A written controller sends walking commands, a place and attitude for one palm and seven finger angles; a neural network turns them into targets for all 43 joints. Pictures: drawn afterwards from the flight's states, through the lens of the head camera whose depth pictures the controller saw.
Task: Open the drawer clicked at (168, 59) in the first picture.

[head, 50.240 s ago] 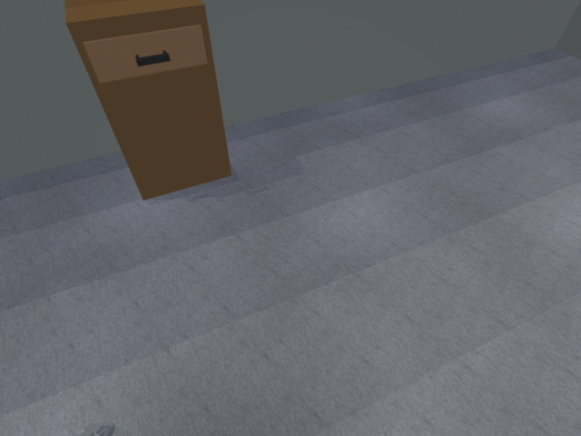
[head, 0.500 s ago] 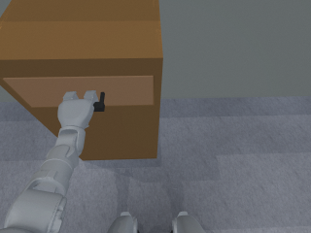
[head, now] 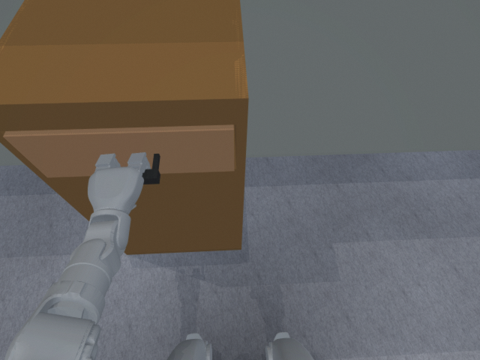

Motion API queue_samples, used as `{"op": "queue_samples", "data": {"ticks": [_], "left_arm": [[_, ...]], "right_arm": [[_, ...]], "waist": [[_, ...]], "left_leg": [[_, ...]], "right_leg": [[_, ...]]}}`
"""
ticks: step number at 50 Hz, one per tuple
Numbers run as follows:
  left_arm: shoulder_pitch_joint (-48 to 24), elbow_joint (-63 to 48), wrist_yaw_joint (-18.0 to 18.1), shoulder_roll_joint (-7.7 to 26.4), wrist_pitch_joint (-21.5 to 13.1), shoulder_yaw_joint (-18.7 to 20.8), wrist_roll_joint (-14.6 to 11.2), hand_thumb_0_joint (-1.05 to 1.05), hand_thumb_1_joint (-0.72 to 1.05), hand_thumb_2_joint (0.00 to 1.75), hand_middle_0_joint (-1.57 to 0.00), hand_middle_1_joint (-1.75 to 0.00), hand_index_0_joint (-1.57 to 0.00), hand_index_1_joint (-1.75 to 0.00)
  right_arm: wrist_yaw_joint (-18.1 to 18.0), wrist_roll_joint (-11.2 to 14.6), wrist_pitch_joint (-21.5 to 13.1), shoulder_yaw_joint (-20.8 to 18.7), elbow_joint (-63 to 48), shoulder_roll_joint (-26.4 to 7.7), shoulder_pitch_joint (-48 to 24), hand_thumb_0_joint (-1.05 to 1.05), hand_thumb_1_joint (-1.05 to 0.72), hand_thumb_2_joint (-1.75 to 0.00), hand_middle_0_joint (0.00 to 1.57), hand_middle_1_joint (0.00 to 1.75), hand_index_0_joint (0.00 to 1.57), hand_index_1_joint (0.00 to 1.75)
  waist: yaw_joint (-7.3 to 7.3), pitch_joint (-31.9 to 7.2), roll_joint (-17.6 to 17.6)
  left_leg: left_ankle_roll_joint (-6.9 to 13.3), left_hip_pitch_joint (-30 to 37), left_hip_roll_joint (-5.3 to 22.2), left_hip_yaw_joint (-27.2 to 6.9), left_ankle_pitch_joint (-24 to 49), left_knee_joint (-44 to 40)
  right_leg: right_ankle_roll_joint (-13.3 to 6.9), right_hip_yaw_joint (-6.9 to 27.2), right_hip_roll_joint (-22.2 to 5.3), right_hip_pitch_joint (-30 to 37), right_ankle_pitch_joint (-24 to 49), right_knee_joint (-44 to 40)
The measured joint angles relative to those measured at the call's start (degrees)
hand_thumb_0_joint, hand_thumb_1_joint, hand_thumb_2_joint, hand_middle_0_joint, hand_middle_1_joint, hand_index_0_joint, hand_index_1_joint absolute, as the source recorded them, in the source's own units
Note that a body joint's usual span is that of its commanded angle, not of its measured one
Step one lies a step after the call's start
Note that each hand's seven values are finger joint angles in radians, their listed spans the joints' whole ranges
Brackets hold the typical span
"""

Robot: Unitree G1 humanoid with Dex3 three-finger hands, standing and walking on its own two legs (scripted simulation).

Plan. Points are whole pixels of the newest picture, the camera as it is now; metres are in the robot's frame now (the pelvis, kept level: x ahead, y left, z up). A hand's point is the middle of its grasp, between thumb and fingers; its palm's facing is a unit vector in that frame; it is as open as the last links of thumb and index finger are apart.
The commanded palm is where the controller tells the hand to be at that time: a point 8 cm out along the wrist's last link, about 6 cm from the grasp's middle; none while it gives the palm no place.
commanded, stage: pull the drawer open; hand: left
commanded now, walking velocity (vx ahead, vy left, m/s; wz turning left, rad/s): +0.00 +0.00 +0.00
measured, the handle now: (129, 168) +0.47 +0.21 -0.02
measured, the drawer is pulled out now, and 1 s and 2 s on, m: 0.01 0.06 0.27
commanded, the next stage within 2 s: none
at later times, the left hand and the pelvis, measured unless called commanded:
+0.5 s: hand (124, 225) +0.36 +0.21 -0.04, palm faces -0.02 -0.04 -1.00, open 5.6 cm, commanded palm +0.33 +0.21 +0.01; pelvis +0.01 +0.00 +0.00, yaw +2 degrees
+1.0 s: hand (124, 225) +0.36 +0.21 -0.04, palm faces -0.03 -0.03 -1.00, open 5.6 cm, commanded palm +0.32 +0.20 +0.01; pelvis -0.02 -0.01 +0.00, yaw +1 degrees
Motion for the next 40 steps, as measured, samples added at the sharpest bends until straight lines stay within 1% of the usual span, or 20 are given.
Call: {"op": "queue_samples", "data": {"ticks": [7,14,17,20,24,28,34,40], "left_arm": [[8.4,-8.0,0.7,-1.3,0.8,-0.4,-0.1,0.01,0.74,0.77,-0.29,-1.35,-0.38,-1.31],[16.5,-15.3,2.3,-2.9,2.2,-2.7,0.2,0.01,0.74,0.78,-0.29,-1.35,-0.38,-1.31],[15.8,-14.5,3.5,-3.6,2.1,-4.0,1.3,0.0,0.73,0.8,-0.29,-1.35,-0.38,-1.32],[14.3,-13.4,3.4,-3.7,2.3,-4.6,1.9,0.0,0.72,0.81,-0.3,-1.35,-0.39,-1.33],[12.4,-11.7,2.6,-3.7,3.3,-5.2,1.5,0.0,0.72,0.82,-0.31,-1.35,-0.39,-1.34],[10.8,-9.9,1.6,-3.5,3.3,-5.0,0.9,0.0,0.71,0.82,-0.32,-1.34,-0.4,-1.34],[9.0,-7.7,0.8,-3.0,1.8,-3.7,0.9,0.0,0.71,0.8,-0.32,-1.34,-0.4,-1.33],[7.6,-6.0,1.3,-2.3,0.4,-2.5,0.9,0.0,0.71,0.81,-0.32,-1.34,-0.4,-1.33]], "right_arm": [[0.6,-0.1,0.3,-0.3,-0.9,0.2,-0.9,0.01,-0.91,-0.9,0.2,0.29,0.2,0.3],[0.8,-0.3,-0.1,-0.1,-2.1,0.0,-2.6,0.01,-0.91,-0.9,0.2,0.29,0.2,0.3],[0.4,-0.5,-0.5,0.0,-1.9,-0.2,-3.5,0.01,-0.91,-0.9,0.2,0.29,0.2,0.3],[0.1,-0.7,-0.4,0.2,-1.8,-0.2,-4.9,0.01,-0.91,-0.9,0.2,0.29,0.2,0.3],[-0.1,-0.5,-0.4,0.3,-2.3,0.1,-6.2,0.01,-0.91,-0.9,0.2,0.29,0.2,0.3],[-0.6,-0.3,-0.5,0.7,-2.8,0.5,-6.1,0.01,-0.91,-0.9,0.2,0.29,0.2,0.3],[-1.0,-0.2,-0.9,1.0,-2.3,0.7,-4.5,0.01,-0.91,-0.9,0.2,0.29,0.2,0.3],[-1.0,-0.3,-0.9,0.5,-0.7,0.4,-2.6,0.01,-0.91,-0.9,0.2,0.29,0.2,0.3]], "waist": [[0.72,0.0,0.0],[1.62,0.2,-0.1],[2.38,0.2,-0.3],[2.76,0.1,-0.4],[2.76,0.2,-0.3],[2.64,0.3,-0.2],[2.46,0.3,-0.2],[2.18,0.3,0.1]], "left_leg": [[0.1,3.0,0.1,0.5,-0.3,-1.8],[0.1,5.8,-0.2,0.2,-0.6,-2.9],[0.1,5.4,-0.6,-0.6,-0.8,-2.2],[0.0,4.7,-0.9,-1.1,-0.9,-1.2],[-0.2,4.3,-0.9,-1.5,-0.8,-0.5],[-0.3,4.2,-0.9,-1.5,-0.4,-0.4],[-0.5,3.2,-0.8,-1.5,0.1,0.0],[-0.6,1.7,-0.7,-1.5,0.4,0.9]], "right_leg": [[0.2,0.6,0.2,2.8,-0.1,-1.9],[0.3,0.3,-0.1,5.9,-0.4,-3.3],[0.2,-0.5,-0.5,5.9,-0.9,-2.6],[0.1,-1.1,-0.8,5.4,-1.3,-1.6],[-0.1,-1.4,-0.8,5.1,-1.3,-0.8],[-0.2,-1.4,-0.8,4.9,-1.1,-0.5],[-0.4,-1.4,-0.7,3.7,-0.7,0.3],[-0.7,-1.5,-0.6,2.1,-0.6,1.5]]}}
